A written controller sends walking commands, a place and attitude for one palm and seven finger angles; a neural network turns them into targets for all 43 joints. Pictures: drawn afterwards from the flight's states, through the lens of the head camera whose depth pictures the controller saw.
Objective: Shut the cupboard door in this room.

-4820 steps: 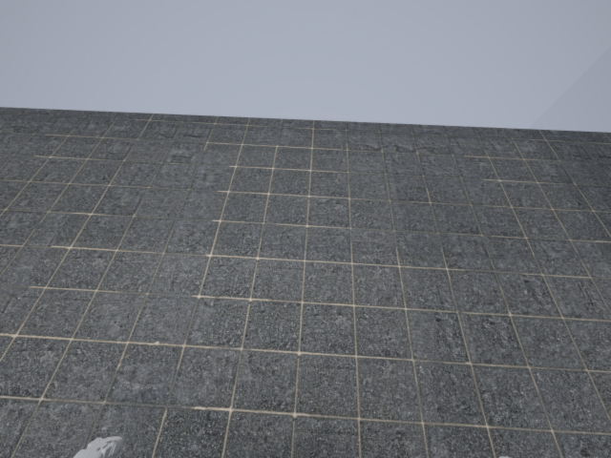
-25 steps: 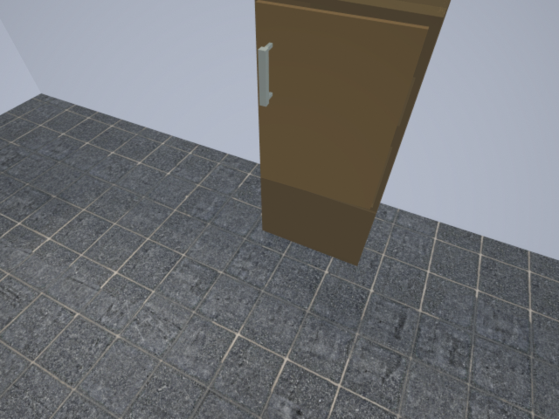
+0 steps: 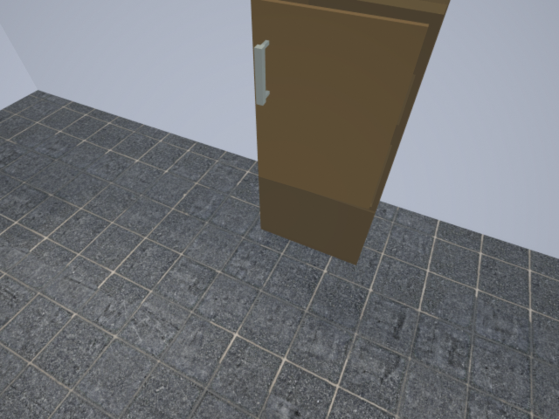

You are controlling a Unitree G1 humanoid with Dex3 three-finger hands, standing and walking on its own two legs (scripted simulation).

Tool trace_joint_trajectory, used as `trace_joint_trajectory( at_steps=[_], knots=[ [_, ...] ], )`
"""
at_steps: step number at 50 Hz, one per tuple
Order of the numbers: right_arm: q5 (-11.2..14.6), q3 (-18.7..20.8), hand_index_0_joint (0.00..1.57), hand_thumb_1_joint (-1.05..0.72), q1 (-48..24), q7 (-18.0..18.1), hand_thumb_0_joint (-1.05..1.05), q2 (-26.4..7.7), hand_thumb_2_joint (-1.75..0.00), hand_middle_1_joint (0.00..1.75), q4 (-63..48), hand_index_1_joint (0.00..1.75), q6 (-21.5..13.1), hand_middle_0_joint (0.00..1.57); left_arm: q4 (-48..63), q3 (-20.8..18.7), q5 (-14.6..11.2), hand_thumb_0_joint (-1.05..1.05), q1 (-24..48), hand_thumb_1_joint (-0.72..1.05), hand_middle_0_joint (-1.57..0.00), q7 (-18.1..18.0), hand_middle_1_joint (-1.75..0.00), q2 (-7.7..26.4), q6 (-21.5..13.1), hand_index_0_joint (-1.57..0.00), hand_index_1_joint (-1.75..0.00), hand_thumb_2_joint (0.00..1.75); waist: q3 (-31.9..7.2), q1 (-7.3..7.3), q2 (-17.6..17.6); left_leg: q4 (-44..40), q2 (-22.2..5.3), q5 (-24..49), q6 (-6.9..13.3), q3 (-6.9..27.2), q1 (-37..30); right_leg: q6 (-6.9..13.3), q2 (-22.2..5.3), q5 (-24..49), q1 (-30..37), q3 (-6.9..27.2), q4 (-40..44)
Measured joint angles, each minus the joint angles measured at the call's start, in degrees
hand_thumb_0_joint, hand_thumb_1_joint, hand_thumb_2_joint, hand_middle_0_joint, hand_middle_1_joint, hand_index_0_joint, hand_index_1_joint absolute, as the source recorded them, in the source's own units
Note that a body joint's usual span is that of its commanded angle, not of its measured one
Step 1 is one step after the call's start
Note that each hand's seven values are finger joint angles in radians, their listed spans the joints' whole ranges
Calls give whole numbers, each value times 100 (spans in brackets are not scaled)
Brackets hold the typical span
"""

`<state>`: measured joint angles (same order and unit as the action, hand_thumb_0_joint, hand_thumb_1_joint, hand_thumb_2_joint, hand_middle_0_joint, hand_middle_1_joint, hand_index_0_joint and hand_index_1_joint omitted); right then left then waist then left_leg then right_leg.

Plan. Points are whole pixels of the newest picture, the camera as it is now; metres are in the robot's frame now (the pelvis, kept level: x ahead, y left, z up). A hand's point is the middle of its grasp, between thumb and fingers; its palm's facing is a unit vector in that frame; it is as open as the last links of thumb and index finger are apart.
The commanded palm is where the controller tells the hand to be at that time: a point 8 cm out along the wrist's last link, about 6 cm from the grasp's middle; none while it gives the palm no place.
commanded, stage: walk to a spot facing it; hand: left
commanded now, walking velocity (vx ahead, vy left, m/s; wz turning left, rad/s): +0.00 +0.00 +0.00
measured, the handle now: (263, 73) +0.94 +0.09 +0.03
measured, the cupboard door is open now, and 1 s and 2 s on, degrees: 3 3 3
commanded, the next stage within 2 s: turn to face it in 1.46 s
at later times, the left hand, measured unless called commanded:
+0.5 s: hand out of the picture +0.00 +0.22 -0.21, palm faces +0.25 -0.94 -0.23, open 7.4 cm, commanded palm none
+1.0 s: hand out of the picture -0.04 +0.20 -0.16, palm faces +0.48 -0.82 -0.31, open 7.4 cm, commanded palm none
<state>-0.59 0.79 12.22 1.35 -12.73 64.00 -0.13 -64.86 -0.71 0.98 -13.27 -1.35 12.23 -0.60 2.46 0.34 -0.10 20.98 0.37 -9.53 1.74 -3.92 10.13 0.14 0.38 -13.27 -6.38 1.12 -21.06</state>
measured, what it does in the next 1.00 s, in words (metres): steps on the spot, turning left: right foot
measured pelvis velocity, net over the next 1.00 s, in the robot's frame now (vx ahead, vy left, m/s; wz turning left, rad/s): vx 0.01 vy -0.03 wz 0.51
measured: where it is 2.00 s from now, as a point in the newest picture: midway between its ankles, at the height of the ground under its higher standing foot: outside the picture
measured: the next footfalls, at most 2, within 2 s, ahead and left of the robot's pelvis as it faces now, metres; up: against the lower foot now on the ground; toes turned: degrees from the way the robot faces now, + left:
right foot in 0.94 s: +0.08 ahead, -0.11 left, +0.00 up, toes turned +27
left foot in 1.40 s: +0.08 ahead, +0.22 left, +0.00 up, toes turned +54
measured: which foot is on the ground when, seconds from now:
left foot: down 0.00-0.92, up 0.94-1.00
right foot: down 0.00-0.46, up 0.48-0.92, down 0.94-1.00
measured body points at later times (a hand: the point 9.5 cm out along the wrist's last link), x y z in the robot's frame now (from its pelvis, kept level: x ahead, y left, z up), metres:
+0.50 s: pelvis -0.01 +0.02 -0.03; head +0.03 +0.05 +0.42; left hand -0.01 +0.27 -0.19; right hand +0.08 -0.22 -0.17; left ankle +0.02 +0.10 -0.75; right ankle -0.02 -0.12 -0.73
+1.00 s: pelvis +0.01 -0.03 -0.01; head +0.04 -0.02 +0.44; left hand -0.07 +0.24 -0.14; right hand +0.17 -0.24 -0.16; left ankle -0.01 +0.10 -0.70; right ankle +0.04 -0.13 -0.75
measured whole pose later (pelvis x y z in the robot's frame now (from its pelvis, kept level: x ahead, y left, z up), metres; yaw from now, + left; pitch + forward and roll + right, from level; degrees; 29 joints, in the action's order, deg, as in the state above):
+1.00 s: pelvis +0.01 -0.03 -0.01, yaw +29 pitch +2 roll +1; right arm -1.7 5.1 14.2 -0.4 -14.4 55.1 4.0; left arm -52.3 -3.4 1.6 -14.3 -0.8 13.2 0.6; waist 1.4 0.9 -1.7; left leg 52.0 5.8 -22.5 -0.2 5.9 30.8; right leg 0.9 -1.0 -16.1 -13.0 -2.3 -26.8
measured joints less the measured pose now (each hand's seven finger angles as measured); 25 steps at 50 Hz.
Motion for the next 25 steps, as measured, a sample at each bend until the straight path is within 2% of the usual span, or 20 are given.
trace_joint_trajectory(
  at_steps=[7,16,18,20,22,23,25],
  knots=[
    [0,-6,20,-91,-108,-3,0,-60,-90,30,-65,30,21,20,85,-20,-11,1,142,91,-20,-24,-30,72,23,-20,-30,90,-20,37,7,52,13,-41,-18,62,27,3,-11,-56,8,-65,-34],
    [-7,61,20,-91,-39,-79,0,112,-90,30,-328,30,233,20,515,-168,9,1,235,91,-20,-40,-30,-46,150,-20,-30,90,158,38,-19,912,169,-334,-14,460,605,13,-149,-504,-345,-499,-797],
    [-17,105,20,-91,-21,-100,0,132,-90,30,-414,30,287,20,623,-201,22,1,217,91,-20,-49,-30,-64,167,-20,-30,90,243,57,-53,1452,128,-624,-102,414,834,14,-178,-618,-367,-668,-977],
    [-20,153,20,-91,-4,-124,0,162,-90,30,-483,30,347,20,702,-235,54,1,205,90,-20,-69,-30,-57,188,-21,-30,90,327,81,-23,2007,60,-1208,-173,290,995,-14,-255,-753,-350,-852,-1160],
    [-13,176,20,-91,25,-163,0,190,-90,30,-566,30,370,20,767,-270,72,1,185,90,-20,-80,-30,-17,211,-21,-30,90,381,95,81,1927,-14,-1238,-206,162,948,-81,-391,-916,-375,-1007,-1406],
    [-22,178,20,-91,46,-179,0,192,-90,30,-621,30,343,20,801,-284,60,1,179,90,-20,-74,-30,10,228,-21,-30,90,395,106,147,1747,-1,-677,-100,92,931,-121,-494,-1021,-461,-1067,-1642],
    [-65,183,20,-91,34,-170,0,187,-90,30,-714,30,271,20,849,-310,26,1,222,90,-20,-69,-30,38,309,-21,-30,90,446,56,236,1810,137,-571,167,75,1022,-196,-526,-1532,-899,-794,-2631]
  ],
)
